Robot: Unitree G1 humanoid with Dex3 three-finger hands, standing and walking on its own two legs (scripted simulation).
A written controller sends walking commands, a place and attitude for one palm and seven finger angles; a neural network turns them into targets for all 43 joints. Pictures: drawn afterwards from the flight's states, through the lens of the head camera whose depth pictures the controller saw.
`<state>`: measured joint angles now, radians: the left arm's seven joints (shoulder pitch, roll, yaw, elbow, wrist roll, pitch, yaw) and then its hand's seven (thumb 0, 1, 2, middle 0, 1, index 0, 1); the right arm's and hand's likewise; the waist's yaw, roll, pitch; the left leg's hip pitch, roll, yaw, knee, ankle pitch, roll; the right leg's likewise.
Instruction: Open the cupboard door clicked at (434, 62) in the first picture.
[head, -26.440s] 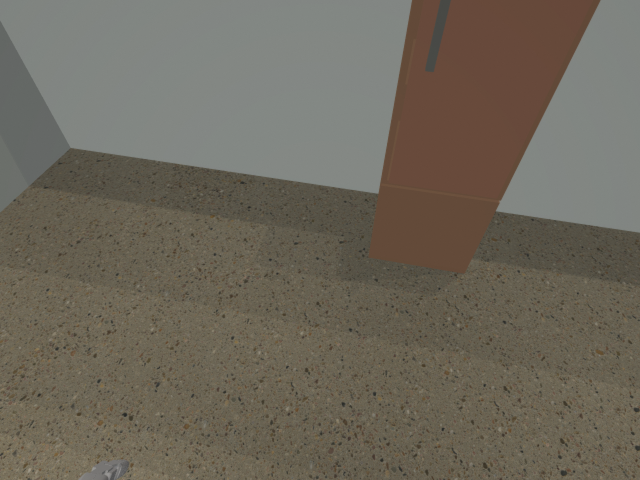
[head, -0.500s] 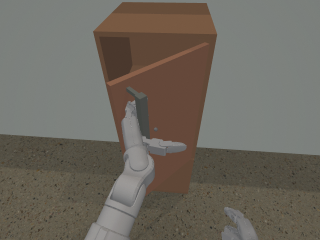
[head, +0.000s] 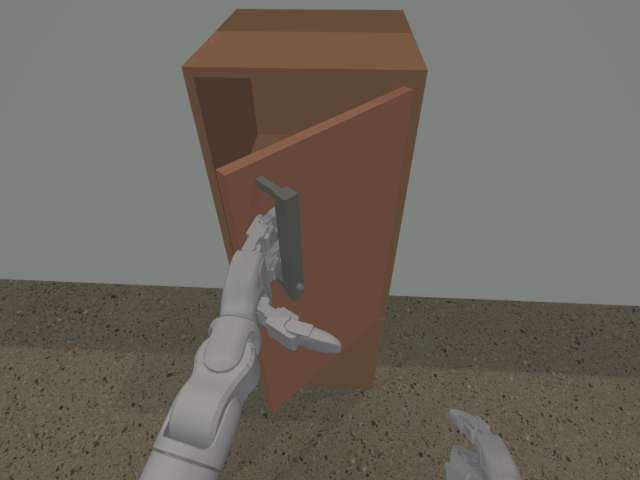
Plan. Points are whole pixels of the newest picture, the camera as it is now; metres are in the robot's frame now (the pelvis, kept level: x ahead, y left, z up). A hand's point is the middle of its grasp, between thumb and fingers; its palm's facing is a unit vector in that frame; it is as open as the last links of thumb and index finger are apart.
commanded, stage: slide the hand sideways off the handle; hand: left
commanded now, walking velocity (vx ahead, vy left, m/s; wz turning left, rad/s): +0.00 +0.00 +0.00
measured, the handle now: (280, 241) +0.37 +0.08 +0.14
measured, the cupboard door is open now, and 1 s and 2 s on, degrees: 47 47 47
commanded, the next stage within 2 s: draw the hand back to the body in 0.78 s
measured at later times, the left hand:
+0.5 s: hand (258, 319) +0.25 +0.09 +0.14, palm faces +0.00 -1.00 -0.02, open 16.3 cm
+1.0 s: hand (237, 343) +0.22 +0.11 +0.14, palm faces -0.01 -1.00 -0.05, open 16.3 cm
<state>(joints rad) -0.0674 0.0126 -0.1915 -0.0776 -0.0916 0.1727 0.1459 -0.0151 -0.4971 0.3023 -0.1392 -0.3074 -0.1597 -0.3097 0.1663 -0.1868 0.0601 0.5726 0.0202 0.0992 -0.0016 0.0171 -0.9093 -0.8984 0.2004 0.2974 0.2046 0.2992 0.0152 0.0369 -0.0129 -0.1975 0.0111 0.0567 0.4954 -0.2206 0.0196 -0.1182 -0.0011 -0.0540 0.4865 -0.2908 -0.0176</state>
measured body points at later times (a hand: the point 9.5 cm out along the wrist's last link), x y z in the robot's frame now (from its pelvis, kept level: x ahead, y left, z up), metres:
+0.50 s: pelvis +0.02 -0.02 +0.00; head -0.02 -0.05 +0.45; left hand +0.25 +0.14 +0.14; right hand +0.23 -0.22 -0.07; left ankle +0.04 +0.11 -0.74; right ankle -0.01 -0.11 -0.74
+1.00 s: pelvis +0.02 -0.03 +0.00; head -0.02 -0.06 +0.44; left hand +0.21 +0.16 +0.14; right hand +0.22 -0.23 -0.07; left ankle +0.04 +0.11 -0.74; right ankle -0.01 -0.11 -0.74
